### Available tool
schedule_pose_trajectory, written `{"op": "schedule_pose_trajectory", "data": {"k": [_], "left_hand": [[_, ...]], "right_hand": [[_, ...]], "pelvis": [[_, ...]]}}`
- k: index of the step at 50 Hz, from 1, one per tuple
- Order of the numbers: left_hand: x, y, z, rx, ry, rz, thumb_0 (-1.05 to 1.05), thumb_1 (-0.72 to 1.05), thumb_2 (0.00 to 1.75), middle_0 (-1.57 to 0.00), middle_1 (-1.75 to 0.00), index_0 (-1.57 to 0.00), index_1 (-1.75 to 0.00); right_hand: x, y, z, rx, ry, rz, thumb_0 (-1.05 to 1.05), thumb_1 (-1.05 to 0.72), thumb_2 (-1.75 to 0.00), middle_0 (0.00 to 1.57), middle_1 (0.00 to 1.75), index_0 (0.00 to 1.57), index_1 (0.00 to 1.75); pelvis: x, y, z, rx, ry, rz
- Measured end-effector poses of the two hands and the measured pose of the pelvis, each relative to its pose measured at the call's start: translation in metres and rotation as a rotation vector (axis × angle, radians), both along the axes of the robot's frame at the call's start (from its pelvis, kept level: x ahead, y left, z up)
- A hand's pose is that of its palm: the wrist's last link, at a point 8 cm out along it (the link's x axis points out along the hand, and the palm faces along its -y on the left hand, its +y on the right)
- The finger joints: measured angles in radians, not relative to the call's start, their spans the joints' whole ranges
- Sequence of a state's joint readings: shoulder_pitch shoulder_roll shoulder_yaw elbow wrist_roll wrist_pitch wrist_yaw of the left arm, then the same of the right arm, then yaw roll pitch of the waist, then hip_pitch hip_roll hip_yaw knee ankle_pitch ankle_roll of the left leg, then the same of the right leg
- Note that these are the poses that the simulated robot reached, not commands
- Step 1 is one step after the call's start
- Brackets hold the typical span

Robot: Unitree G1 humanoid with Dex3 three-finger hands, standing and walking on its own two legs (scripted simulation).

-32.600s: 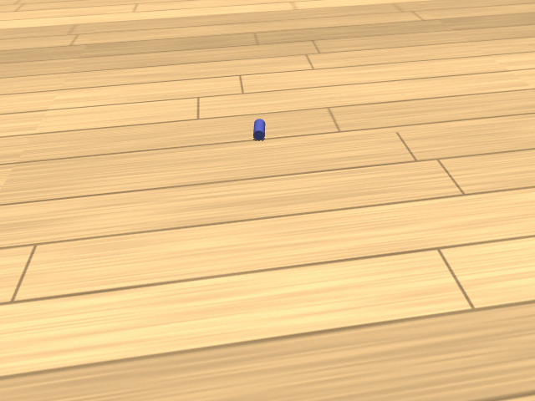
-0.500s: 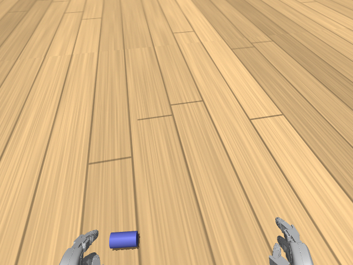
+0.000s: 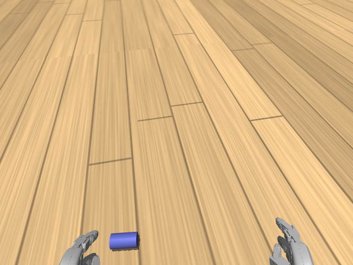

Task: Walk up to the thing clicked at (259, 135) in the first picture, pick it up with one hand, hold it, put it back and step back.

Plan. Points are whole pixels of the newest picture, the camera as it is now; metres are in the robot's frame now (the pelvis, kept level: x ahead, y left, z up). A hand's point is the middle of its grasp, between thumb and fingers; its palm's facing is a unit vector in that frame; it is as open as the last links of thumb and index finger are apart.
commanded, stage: home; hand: left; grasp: from above
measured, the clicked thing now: (124, 240) +0.40 +0.28 -0.68
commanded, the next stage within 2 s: stand in 0.46 s
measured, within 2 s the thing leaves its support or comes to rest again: neither
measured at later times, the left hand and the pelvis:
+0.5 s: hand out of the picture +0.16 +0.18 -0.05, palm faces +0.04 -0.98 -0.20, open 7.4 cm; pelvis +0.00 +0.00 +0.00, yaw +0 degrees
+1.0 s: hand out of the picture +0.07 +0.24 -0.11, palm faces +0.03 -0.94 -0.33, open 7.4 cm; pelvis +0.00 +0.01 +0.04, yaw +0 degrees
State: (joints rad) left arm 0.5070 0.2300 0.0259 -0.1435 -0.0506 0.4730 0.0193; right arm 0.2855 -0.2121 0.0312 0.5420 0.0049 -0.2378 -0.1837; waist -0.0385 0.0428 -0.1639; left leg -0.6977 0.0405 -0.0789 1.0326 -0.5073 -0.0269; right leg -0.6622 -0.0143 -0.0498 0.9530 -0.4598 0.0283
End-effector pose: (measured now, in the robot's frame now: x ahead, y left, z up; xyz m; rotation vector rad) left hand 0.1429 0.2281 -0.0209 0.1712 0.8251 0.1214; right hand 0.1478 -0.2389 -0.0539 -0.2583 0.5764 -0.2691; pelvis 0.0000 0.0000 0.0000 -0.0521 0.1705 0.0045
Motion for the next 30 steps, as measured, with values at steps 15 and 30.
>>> {"op": "schedule_pose_trajectory", "data": {"k": [15,30], "left_hand": [[-0.0012,-0.0001,-0.0007,0.0,0.006,-0.003,0.01,0.9,0.89,-0.2,-0.3,-0.2,-0.3],[0.0066,0.0018,-0.0084,0.051,-0.032,-0.032,0.01,0.9,0.89,-0.2,-0.3,-0.2,-0.3]], "right_hand": [[-0.0038,-0.0008,-0.0012,0.004,0.003,-0.004,0.01,-0.9,-0.9,0.21,0.3,0.21,0.3],[-0.0007,-0.0046,-0.0087,-0.032,0.091,0.059,0.01,-0.9,-0.9,0.21,0.3,0.2,0.3]], "pelvis": [[-0.0013,-0.0003,-0.0003,0.002,0.002,-0.003],[-0.0019,-0.0021,0.0024,0.014,-0.039,0.001]]}}
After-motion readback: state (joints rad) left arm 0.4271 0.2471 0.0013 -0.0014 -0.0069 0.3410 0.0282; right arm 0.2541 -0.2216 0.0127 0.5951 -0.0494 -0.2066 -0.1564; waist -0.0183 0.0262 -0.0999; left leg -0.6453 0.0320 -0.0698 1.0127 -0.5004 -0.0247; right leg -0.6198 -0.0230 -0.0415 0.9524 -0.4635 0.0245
